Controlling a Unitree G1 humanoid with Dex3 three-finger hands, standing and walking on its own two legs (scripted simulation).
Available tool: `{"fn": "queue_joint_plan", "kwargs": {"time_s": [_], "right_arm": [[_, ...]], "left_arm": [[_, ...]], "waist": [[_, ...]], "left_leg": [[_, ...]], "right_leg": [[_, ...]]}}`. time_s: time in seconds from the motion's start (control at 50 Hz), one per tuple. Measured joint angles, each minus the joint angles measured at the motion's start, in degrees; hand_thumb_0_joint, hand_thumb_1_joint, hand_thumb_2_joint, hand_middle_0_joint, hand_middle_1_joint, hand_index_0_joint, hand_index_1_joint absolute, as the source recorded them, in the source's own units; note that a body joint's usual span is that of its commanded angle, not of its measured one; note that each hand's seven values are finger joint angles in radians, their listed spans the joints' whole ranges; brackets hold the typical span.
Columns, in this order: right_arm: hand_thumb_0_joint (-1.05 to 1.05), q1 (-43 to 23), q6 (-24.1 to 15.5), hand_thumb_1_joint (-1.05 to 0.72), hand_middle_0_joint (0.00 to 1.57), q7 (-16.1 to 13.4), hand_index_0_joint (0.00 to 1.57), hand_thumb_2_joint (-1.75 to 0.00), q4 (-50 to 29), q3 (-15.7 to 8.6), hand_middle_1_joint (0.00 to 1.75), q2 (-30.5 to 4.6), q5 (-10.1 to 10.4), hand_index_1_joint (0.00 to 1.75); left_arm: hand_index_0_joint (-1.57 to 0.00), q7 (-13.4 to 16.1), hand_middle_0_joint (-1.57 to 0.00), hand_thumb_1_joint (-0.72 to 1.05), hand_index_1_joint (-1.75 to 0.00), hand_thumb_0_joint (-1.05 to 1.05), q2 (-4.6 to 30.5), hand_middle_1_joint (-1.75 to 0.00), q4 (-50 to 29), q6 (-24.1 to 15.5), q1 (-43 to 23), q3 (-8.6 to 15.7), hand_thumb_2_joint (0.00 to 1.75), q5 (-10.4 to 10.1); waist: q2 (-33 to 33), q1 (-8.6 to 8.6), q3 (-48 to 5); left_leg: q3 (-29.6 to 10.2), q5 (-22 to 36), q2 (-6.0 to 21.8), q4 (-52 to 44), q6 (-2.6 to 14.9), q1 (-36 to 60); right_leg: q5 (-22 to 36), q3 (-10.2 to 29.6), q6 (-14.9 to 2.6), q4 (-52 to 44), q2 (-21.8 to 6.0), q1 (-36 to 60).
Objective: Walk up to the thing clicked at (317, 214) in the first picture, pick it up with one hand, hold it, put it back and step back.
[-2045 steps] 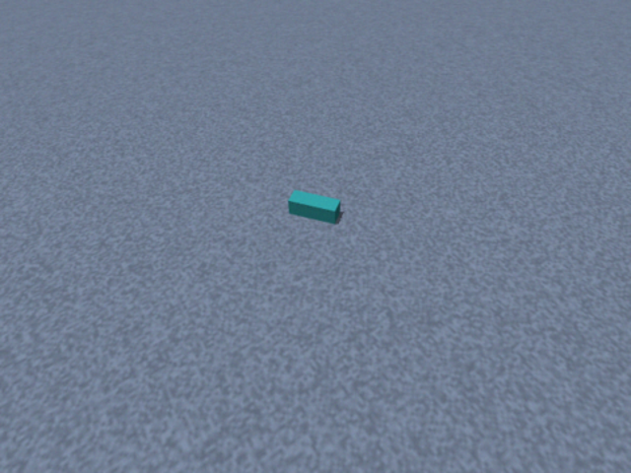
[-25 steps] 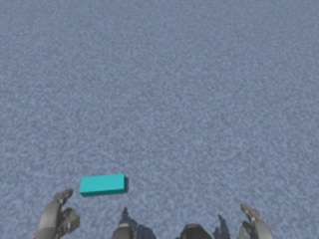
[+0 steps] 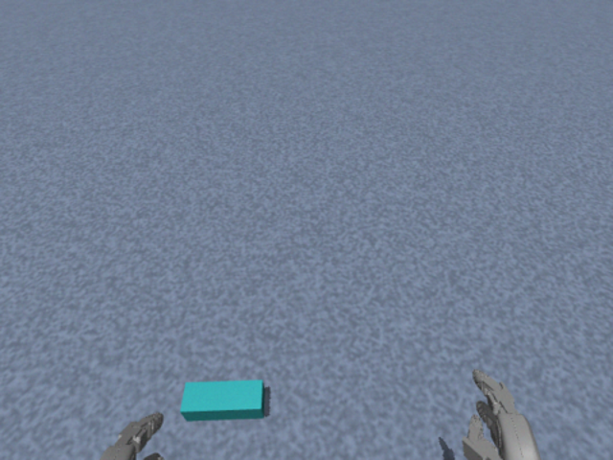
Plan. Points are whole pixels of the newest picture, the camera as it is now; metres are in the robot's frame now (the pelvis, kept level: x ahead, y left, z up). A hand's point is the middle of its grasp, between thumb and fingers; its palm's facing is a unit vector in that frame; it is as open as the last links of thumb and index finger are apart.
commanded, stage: home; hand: left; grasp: from above
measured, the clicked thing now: (224, 400) +0.48 +0.25 -0.68
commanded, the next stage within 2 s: stand in 1.78 s
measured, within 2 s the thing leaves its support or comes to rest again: neither
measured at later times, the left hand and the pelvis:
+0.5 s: hand out of the picture +0.16 +0.18 -0.05, palm faces +0.05 -0.98 -0.20, open 7.4 cm; pelvis +0.00 +0.00 +0.00, yaw +0 degrees
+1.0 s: hand out of the picture +0.17 +0.18 -0.05, palm faces +0.04 -0.98 -0.20, open 7.4 cm; pelvis +0.01 +0.00 +0.00, yaw +0 degrees
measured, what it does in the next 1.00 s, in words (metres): stands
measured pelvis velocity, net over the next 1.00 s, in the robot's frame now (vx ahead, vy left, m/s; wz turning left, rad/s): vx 0.01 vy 0.00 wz -0.01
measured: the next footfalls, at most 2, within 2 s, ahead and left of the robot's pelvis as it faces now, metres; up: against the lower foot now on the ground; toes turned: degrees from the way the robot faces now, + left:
none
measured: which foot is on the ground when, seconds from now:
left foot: down 0.00-1.00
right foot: down 0.00-1.00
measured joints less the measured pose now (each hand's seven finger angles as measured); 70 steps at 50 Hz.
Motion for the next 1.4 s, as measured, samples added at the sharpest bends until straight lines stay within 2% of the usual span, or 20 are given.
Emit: {"fn": "queue_joint_plan", "kwargs": {"time_s": [0.38,1.4], "right_arm": [[0.02,2.04,-0.48,-0.90,0.20,0.08,0.20,-0.89,1.49,0.02,0.30,0.01,0.06,0.30],[0.02,1.63,0.15,-0.90,0.20,0.29,0.20,-0.89,1.08,-0.33,0.30,0.01,0.15,0.30]], "left_arm": [[-0.20,0.11,-0.20,0.89,-0.30,0.02,0.10,-0.30,-0.57,0.01,-0.08,-0.06,0.89,-0.29],[-0.20,0.01,-0.20,0.90,-0.30,0.02,0.43,-0.30,-0.78,-0.13,0.08,-0.32,0.90,-0.34]], "waist": [[0.28,-0.55,0.41],[0.16,-0.33,-0.15]], "left_leg": [[0.14,0.08,0.26,0.12,-0.19,-0.25],[0.52,-1.00,0.30,0.71,-0.05,-0.10]], "right_leg": [[0.09,0.21,-0.19,0.32,0.26,-0.48],[-0.77,0.66,-0.02,0.77,0.29,-0.42]]}}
